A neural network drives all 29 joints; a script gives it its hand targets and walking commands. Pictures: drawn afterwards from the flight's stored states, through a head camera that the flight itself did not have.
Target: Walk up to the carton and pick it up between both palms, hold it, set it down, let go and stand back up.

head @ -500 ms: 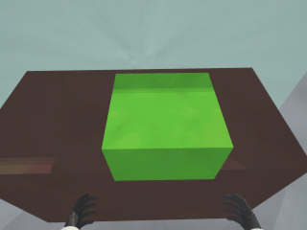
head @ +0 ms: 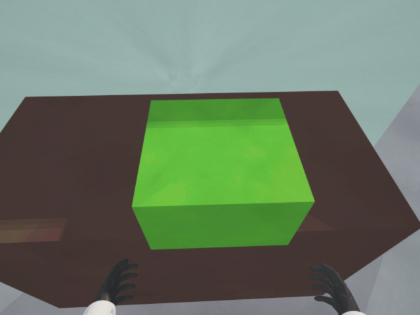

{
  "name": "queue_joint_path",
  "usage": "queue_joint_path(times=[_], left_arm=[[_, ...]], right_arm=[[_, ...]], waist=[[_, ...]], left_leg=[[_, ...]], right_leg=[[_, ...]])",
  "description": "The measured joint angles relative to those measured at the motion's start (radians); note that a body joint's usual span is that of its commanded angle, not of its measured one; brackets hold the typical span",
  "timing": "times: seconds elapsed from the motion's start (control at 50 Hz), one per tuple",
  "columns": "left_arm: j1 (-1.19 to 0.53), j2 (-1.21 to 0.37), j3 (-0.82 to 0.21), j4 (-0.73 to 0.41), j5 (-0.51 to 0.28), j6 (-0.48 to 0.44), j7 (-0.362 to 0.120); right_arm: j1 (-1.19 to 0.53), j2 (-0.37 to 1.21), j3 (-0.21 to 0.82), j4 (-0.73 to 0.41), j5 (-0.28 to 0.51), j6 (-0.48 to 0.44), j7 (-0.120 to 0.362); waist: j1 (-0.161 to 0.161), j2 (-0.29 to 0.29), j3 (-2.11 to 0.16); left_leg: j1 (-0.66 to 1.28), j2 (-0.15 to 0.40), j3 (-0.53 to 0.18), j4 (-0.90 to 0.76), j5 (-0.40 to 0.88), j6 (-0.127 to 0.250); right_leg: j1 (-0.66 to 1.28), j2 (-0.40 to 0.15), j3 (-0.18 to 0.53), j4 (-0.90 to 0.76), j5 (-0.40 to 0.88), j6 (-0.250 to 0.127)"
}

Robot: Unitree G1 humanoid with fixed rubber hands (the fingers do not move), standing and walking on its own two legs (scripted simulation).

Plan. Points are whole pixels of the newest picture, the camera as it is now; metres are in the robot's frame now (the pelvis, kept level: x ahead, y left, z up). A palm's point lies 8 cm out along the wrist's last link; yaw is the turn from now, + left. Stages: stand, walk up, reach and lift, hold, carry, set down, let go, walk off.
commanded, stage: let go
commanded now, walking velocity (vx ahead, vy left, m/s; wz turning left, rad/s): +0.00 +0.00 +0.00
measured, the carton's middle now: (217, 170) +0.41 +0.01 +0.00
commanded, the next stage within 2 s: stand in 0.10 s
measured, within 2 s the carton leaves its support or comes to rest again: neither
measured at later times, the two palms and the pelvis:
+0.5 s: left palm out of the picture -0.01 +0.26 -0.14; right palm out of the picture +0.04 -0.24 -0.13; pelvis -0.01 +0.01 -0.01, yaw +6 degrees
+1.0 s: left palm out of the picture -0.09 +0.21 -0.16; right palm out of the picture -0.01 -0.21 -0.14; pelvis -0.02 +0.01 +0.00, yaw +8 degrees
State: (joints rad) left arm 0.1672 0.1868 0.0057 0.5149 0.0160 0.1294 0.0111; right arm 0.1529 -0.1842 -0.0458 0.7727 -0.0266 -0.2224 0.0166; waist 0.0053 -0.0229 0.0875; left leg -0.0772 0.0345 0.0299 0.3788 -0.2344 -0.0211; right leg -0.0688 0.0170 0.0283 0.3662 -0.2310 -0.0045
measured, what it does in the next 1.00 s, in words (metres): stands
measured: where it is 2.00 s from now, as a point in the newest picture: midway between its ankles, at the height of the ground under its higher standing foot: outside the picture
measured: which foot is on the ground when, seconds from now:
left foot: down 0.00-1.00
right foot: down 0.00-1.00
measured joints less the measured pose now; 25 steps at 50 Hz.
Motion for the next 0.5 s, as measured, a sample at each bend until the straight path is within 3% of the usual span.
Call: queue_joint_path(times=[0.1, 0.14, 0.24, 0.5], left_arm=[[0.013, 0.000, 0.002, -0.009, 0.007, -0.002, 0.002], [0.012, 0.008, 0.002, 0.023, 0.040, -0.047, -0.006], [0.034, 0.037, 0.023, 0.126, 0.036, -0.108, -0.019], [0.160, 0.051, 0.038, 0.387, 0.018, -0.130, 0.000]], right_arm=[[0.003, -0.001, 0.004, -0.002, 0.007, -0.003, 0.002], [0.012, -0.008, 0.008, -0.009, -0.001, 0.062, -0.002], [0.058, -0.030, 0.006, 0.043, -0.003, 0.202, 0.009], [0.176, -0.020, 0.007, 0.194, -0.007, 0.220, -0.005]], waist=[[0.005, 0.000, 0.000], [0.000, 0.004, -0.023], [0.004, 0.008, -0.070], [0.010, 0.010, -0.099]], left_leg=[[-0.001, 0.002, 0.002, 0.006, -0.005, -0.001], [-0.044, 0.000, -0.012, 0.037, -0.012, 0.000], [-0.131, -0.007, -0.049, 0.115, -0.041, 0.002], [-0.162, -0.041, -0.092, 0.104, -0.014, 0.016]], right_leg=[[0.000, 0.001, 0.000, 0.003, -0.003, 0.000], [-0.031, -0.001, -0.015, 0.022, -0.011, 0.002], [-0.094, -0.009, -0.054, 0.082, -0.043, 0.003], [-0.104, -0.041, -0.099, 0.071, -0.038, 0.015]])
